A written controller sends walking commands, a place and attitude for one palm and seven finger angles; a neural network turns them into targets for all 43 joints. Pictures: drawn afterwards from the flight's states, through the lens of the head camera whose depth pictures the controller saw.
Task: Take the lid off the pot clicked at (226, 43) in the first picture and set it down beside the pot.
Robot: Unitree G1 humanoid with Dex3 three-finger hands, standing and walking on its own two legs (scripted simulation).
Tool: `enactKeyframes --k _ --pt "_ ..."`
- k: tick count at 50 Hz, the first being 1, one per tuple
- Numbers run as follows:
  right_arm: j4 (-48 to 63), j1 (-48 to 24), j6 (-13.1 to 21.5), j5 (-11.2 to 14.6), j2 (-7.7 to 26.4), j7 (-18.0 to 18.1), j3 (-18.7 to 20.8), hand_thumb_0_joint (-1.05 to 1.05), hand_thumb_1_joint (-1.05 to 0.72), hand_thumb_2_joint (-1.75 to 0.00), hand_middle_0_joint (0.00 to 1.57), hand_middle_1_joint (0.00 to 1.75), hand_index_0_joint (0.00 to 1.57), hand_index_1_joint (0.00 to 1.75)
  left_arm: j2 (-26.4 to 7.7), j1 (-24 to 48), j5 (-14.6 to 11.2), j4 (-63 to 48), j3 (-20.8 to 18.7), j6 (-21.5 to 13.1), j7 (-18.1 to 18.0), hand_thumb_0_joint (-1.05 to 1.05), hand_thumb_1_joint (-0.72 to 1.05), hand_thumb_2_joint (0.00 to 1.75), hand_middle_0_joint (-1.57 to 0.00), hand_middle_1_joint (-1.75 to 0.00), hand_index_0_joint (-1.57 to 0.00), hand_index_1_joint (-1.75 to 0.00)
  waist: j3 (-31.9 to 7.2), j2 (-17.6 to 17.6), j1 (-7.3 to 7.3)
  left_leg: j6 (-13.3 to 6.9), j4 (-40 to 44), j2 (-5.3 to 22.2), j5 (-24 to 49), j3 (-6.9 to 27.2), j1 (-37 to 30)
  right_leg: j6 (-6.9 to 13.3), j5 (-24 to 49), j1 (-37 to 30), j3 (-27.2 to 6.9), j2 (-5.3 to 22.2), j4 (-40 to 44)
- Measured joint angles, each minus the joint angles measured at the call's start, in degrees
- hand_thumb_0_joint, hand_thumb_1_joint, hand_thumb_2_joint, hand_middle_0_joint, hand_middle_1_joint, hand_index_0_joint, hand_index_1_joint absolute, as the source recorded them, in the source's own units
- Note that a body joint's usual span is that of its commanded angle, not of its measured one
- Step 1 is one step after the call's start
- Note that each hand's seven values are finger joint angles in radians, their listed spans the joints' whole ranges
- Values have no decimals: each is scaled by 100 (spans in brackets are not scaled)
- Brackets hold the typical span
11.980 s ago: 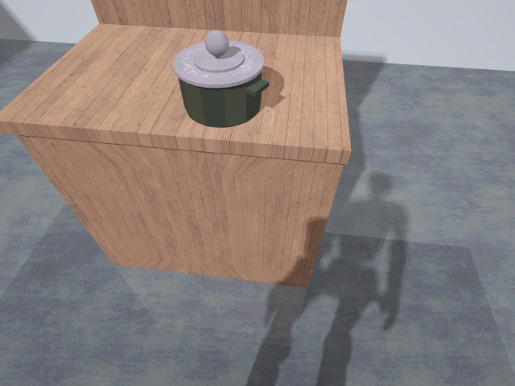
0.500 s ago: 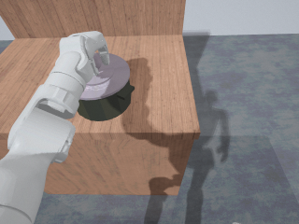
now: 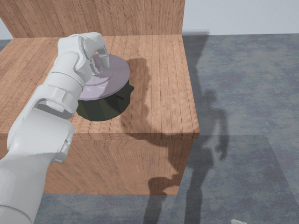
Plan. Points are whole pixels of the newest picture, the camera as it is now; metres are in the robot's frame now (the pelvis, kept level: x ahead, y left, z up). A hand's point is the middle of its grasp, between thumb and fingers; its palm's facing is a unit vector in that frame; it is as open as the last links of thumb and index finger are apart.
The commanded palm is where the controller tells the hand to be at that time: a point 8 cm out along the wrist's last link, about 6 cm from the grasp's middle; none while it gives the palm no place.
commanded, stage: close the fingers and squeeze the knob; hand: left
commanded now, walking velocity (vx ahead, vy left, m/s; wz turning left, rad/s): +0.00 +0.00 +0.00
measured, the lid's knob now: (91, 62) +0.51 +0.14 +0.18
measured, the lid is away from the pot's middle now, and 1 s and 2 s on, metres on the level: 0.00 0.00 0.01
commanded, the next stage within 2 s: lift the lid straight up in 0.24 s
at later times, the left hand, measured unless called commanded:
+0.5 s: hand (92, 64) +0.48 +0.13 +0.19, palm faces -0.37 -0.10 -0.92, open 6.2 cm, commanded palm +0.48 +0.14 +0.27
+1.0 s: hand (86, 49) +0.48 +0.14 +0.23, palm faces -0.30 -0.11 -0.95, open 5.9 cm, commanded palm +0.47 +0.14 +0.31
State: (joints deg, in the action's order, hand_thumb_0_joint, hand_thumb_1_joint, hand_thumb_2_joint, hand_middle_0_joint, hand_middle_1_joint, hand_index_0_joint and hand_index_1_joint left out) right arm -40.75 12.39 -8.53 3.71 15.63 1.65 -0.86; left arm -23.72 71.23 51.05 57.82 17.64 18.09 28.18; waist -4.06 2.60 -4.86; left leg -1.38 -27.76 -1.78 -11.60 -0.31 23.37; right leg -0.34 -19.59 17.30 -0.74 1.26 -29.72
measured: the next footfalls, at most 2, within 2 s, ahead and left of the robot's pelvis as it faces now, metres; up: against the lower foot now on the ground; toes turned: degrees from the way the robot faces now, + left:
none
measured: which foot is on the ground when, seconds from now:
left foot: down 0.00-1.00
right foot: down 0.00-1.00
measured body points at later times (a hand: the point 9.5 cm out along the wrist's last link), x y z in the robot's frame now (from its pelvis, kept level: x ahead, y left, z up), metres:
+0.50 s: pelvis +0.00 +0.00 +0.00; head +0.03 -0.02 +0.45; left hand +0.50 +0.14 +0.24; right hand +0.06 -0.27 -0.14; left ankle +0.02 +0.11 -0.73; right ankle -0.06 -0.12 -0.73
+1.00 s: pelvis +0.00 +0.00 +0.00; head +0.02 -0.02 +0.45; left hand +0.49 +0.14 +0.29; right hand +0.08 -0.26 -0.13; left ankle +0.02 +0.11 -0.73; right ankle -0.06 -0.12 -0.73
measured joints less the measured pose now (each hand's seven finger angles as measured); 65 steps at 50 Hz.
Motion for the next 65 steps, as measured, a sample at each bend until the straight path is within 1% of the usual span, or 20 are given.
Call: enactKeyframes --k 3,19,30,33,36,42,46,50,52,54,58,65 --pt "-10 11 -12 4 6 5 7 1 -91 -89 20 30 20 30 15 57 3 53 55 20 6 1 27 85 -52 -91 -78 -103 -4 -9 -9 0 -6 -2 1 7 20 1 0 16 7 1 -2" --pt "-67 177 -12 -8 30 36 29 1 -91 -89 20 30 20 30 -34 136 64 271 -63 -42 -10 2 26 85 -52 -93 -83 -105 -26 -11 -87 -5 -16 20 2 -26 63 -1 21 72 -31 -18 -7" --pt "-46 233 165 -2 19 73 35 1 -91 -89 20 30 20 30 -201 125 61 190 -265 -185 46 3 25 85 -53 -93 -86 -106 -15 -13 -122 -8 8 29 2 -55 12 -6 34 31 -63 -25 20" --pt "-42 237 193 12 22 56 50 1 -91 -89 20 30 20 30 -199 203 75 176 -152 -137 52 4 25 85 -52 -93 -87 -107 -17 -7 -99 -9 12 19 7 -45 13 -8 30 29 -52 -16 20" --pt "-48 214 214 2 31 40 43 1 -91 -89 20 30 20 30 -195 221 73 94 -219 -138 63 4 25 85 -53 -93 -87 -107 -24 9 -73 -13 23 9 14 -43 1 -12 30 19 -50 -7 22" --pt "-51 115 206 16 23 40 6 1 -91 -89 20 30 20 30 -171 425 68 238 -102 12 121 4 26 85 -52 -93 -88 -108 -20 15 -60 -16 38 2 32 -26 -4 -15 41 9 -33 -2 33" --pt "-29 100 261 0 19 31 12 1 -91 -89 20 30 20 30 -170 468 98 139 -160 -14 129 4 26 84 -53 -93 -89 -108 -48 27 -42 -13 48 -9 46 -21 -4 -17 40 15 -27 9 23" --pt "-42 53 221 5 23 31 -24 1 -91 -89 20 30 20 30 -155 616 109 307 -184 73 154 4 26 84 -52 -93 -89 -108 -52 26 -44 -14 61 -9 53 -21 -27 -15 43 -1 -29 9 25" --pt "-35 51 225 11 21 35 -31 1 -91 -89 20 30 20 30 -179 661 98 310 -128 117 177 4 26 84 -52 -93 -90 -109 -50 20 -48 -13 75 -7 63 -21 -34 -13 50 -5 -30 6 32" --pt "-32 64 244 8 21 36 -26 1 -91 -89 20 30 20 30 -186 692 114 274 -106 125 184 4 26 84 -52 -93 -90 -109 -51 17 -46 -10 81 -8 72 -15 -36 -11 55 -7 -24 7 36" --pt "-35 88 262 -2 35 34 -26 1 -91 -89 20 30 20 30 -219 733 126 224 -183 126 197 4 26 84 -53 -93 -90 -109 -63 22 -47 -7 91 -6 78 -16 -50 -9 60 -19 -26 5 44" --pt "-67 116 274 11 55 25 -28 1 -91 -89 20 30 20 30 -267 844 154 201 -155 195 243 4 26 84 -52 -93 -91 -109 -65 27 -35 -9 111 -8 88 -24 -90 -11 66 -49 -35 7 48"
